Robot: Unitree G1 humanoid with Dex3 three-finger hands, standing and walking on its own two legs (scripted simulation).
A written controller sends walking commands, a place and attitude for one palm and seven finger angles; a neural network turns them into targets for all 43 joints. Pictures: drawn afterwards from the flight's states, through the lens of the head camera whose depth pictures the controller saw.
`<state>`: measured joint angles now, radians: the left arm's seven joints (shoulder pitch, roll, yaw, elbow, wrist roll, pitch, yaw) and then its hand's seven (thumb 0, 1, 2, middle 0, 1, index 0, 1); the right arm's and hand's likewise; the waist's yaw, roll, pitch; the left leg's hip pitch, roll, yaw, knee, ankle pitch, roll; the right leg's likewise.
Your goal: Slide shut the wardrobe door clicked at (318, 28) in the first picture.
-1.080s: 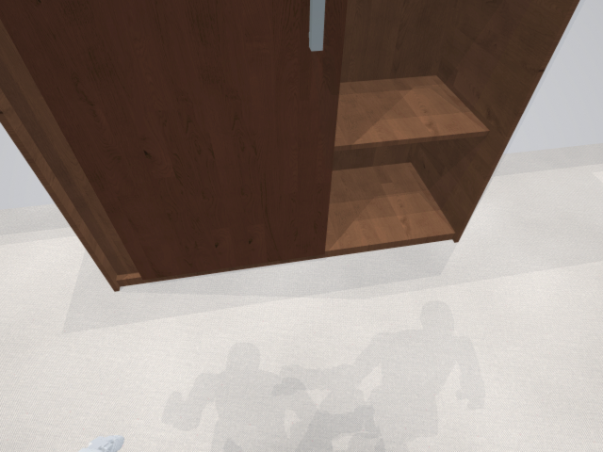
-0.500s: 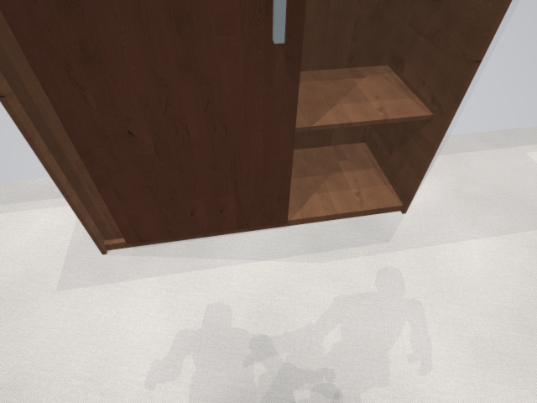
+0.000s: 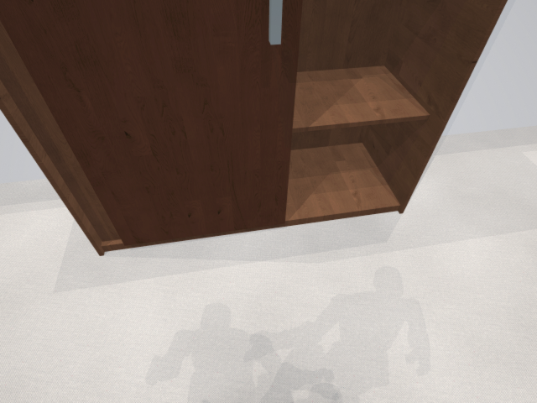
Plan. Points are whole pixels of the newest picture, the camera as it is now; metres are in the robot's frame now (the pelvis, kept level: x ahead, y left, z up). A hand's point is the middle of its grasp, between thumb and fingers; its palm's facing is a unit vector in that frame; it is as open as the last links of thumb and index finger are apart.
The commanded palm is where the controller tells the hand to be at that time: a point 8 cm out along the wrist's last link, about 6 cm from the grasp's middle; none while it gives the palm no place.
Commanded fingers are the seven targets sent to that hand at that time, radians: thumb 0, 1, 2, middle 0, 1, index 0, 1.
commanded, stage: look at it before walking up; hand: left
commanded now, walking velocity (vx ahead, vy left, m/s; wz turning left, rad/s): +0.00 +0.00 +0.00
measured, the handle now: out of the picture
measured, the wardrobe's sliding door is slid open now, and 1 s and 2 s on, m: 0.60 0.60 0.60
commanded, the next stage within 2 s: walk to a spot facing it in 0.36 s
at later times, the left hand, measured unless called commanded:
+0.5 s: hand out of the picture +0.08 +0.25 -0.15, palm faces -0.03 -0.94 -0.34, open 7.4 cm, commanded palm none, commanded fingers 0.00 0.90 0.90 -0.20 -0.30 -0.20 -0.30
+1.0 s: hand out of the picture +0.05 +0.16 -0.17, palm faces -0.19 -0.94 -0.28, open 7.4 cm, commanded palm none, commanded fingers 0.00 0.90 0.90 -0.20 -0.30 -0.20 -0.30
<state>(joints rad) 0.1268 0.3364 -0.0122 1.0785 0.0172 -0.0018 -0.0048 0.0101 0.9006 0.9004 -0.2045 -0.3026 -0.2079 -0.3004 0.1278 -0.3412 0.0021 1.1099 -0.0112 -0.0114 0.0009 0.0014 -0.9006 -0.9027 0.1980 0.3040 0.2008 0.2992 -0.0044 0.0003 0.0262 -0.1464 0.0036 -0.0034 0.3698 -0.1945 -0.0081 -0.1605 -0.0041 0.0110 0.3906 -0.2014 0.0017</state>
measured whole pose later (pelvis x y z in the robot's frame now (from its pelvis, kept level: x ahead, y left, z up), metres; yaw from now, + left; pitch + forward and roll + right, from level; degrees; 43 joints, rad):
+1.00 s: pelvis -0.03 -0.03 -0.02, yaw -14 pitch -1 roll +2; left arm 0.26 0.19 0.04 0.93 0.03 0.04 0.00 0.01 0.90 0.90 -0.20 -0.30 -0.21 -0.30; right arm 0.16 -0.24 -0.06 0.98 -0.01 0.07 -0.01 0.00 -0.90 -0.90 0.20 0.30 0.20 0.30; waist 0.03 0.03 0.10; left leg -0.43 0.07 0.03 1.06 -0.45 -0.04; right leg -0.32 0.04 -0.01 0.66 -0.31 -0.07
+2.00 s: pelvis +0.13 -0.11 -0.04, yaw -49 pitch +0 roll +0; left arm 0.07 0.19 0.05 0.90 0.03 -0.01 -0.06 0.01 0.91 0.90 -0.20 -0.30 -0.20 -0.30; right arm 0.57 -0.12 -0.02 1.10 -0.01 -0.03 -0.02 0.00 -0.90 -0.90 0.20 0.30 0.20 0.30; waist -0.05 -0.03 0.12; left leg 0.00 0.15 0.31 0.80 -0.53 -0.05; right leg -0.47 0.02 -0.17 0.65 -0.18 -0.10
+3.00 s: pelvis +0.31 -0.27 +0.00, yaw -45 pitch +1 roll -1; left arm 0.10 0.22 0.08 0.93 0.02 0.05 0.02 0.01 0.91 0.90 -0.20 -0.30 -0.20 -0.30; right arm 0.33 -0.19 -0.07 1.00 -0.03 0.03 -0.01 0.00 -0.91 -0.90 0.20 0.30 0.20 0.30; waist -0.07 0.00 0.04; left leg -0.30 -0.08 -0.10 0.45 -0.16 0.06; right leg -0.42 -0.02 0.03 0.86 -0.42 0.08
